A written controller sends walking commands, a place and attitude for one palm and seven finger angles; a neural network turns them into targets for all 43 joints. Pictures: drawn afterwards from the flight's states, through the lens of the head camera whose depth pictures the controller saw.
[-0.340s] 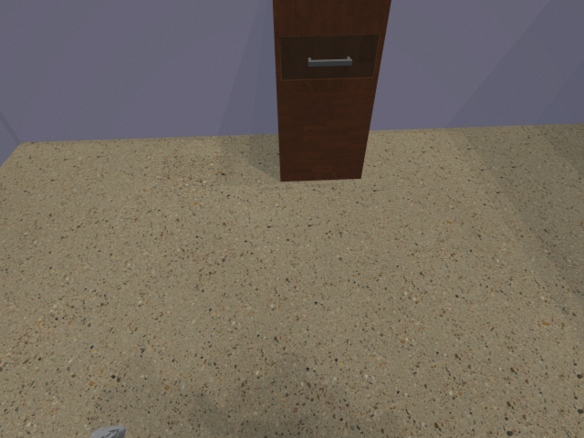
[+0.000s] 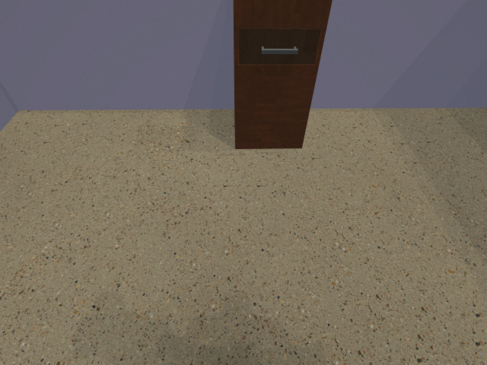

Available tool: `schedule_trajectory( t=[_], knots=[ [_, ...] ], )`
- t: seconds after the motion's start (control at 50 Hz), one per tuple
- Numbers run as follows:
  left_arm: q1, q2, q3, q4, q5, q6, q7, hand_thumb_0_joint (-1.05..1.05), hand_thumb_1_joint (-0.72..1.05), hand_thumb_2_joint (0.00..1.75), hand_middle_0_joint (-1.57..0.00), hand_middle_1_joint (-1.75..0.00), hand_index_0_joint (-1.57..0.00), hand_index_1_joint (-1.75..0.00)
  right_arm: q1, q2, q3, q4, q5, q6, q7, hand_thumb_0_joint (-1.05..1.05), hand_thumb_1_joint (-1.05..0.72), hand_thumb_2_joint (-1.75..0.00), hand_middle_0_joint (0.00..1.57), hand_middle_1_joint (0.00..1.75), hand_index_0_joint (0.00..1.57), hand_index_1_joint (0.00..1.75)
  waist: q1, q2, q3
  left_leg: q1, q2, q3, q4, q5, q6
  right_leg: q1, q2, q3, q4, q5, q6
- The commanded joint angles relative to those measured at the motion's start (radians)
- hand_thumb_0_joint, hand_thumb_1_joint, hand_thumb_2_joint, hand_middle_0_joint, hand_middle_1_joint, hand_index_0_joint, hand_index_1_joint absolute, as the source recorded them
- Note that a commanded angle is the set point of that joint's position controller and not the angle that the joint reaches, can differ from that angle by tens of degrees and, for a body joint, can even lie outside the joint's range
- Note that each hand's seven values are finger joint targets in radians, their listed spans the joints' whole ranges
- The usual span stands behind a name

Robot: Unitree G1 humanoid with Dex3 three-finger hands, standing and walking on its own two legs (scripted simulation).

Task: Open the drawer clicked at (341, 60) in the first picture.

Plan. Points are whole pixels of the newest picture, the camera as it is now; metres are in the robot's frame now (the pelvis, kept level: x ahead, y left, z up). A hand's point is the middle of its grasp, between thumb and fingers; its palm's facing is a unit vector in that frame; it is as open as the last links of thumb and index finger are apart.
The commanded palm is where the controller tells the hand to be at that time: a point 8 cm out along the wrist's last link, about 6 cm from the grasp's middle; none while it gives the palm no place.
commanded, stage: stand and wait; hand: left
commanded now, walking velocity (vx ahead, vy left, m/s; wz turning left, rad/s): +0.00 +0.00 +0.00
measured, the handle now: (279, 49) +1.50 -0.09 -0.12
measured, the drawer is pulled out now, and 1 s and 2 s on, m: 0.00 0.00 0.00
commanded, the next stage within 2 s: look at it before walking up in 0.48 s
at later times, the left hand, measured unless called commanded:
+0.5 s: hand out of the picture +0.07 +0.26 -0.15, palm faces -0.02 -0.94 -0.34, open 7.4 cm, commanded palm none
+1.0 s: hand out of the picture +0.08 +0.26 -0.15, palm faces -0.03 -0.94 -0.34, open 7.4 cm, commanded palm none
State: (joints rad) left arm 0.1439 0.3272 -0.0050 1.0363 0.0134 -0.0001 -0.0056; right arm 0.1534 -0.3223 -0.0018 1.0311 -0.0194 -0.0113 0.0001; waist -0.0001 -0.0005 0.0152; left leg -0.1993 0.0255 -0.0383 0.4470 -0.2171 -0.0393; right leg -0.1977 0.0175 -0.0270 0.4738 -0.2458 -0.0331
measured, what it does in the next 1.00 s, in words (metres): stands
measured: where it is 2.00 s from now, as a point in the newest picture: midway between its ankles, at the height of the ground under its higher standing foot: outside the picture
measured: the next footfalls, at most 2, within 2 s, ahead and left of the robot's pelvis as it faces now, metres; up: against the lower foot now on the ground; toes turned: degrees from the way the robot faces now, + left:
right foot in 1.74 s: +0.14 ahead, -0.14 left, +0.00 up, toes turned -19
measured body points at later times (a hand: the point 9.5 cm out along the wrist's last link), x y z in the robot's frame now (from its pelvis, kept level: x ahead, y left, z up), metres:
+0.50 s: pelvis +0.00 +0.01 +0.00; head +0.00 +0.01 +0.45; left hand +0.07 +0.31 -0.13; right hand +0.08 -0.28 -0.13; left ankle +0.02 +0.15 -0.74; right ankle +0.01 -0.10 -0.74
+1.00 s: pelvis +0.01 +0.01 +0.01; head +0.01 +0.01 +0.46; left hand +0.08 +0.31 -0.13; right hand +0.09 -0.28 -0.13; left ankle +0.02 +0.15 -0.74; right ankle +0.01 -0.10 -0.74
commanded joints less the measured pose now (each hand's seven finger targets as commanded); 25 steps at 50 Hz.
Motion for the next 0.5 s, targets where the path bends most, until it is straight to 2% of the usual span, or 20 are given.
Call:
schedule_trajectory(
  t=[0.0, 0.16, 0.38, 0.48],
  knots=[
    [-0.059, 0.217, 0.047, -0.063, -0.003, -0.021, 0.012, 0.00, 0.90, 0.90, -0.20, -0.30, -0.20, -0.30, -0.052, -0.208, -0.043, -0.059, 0.001, -0.025, -0.017, 0.00, -0.90, -0.90, 0.20, 0.30, 0.20, 0.30, 0.002, 0.002, -0.047, 0.012, 0.076, -0.062, -0.068, 0.099, 0.063, -0.003, -0.134, 0.135, -0.135, 0.023, -0.013],
    [-0.049, 0.221, 0.045, -0.033, -0.004, -0.021, 0.012, 0.00, 0.90, 0.90, -0.20, -0.30, -0.20, -0.30, -0.051, -0.216, -0.040, -0.027, 0.005, -0.026, -0.017, 0.00, -0.90, -0.90, 0.20, 0.30, 0.20, 0.30, 0.004, 0.003, -0.048, 0.016, 0.086, -0.071, -0.088, 0.115, 0.065, 0.020, -0.134, 0.124, -0.136, 0.056, -0.009],
    [-0.044, 0.225, 0.041, -0.011, -0.002, -0.021, 0.012, 0.00, 0.90, 0.90, -0.20, -0.30, -0.20, -0.30, -0.060, -0.222, -0.039, -0.004, 0.007, -0.025, -0.014, 0.00, -0.90, -0.90, 0.20, 0.30, 0.20, 0.30, 0.004, -0.005, -0.035, 0.021, 0.086, -0.074, -0.110, 0.093, 0.066, 0.016, -0.138, 0.126, -0.154, 0.036, -0.005],
    [-0.044, 0.225, 0.040, -0.011, -0.002, -0.022, 0.013, 0.00, 0.90, 0.90, -0.20, -0.30, -0.20, -0.30, -0.068, -0.223, -0.038, -0.001, 0.008, -0.026, -0.015, 0.00, -0.90, -0.90, 0.20, 0.30, 0.20, 0.30, 0.005, 0.002, -0.045, 0.035, 0.089, -0.073, -0.111, 0.129, 0.066, 0.030, -0.139, 0.121, -0.149, 0.086, -0.003]
  ],
)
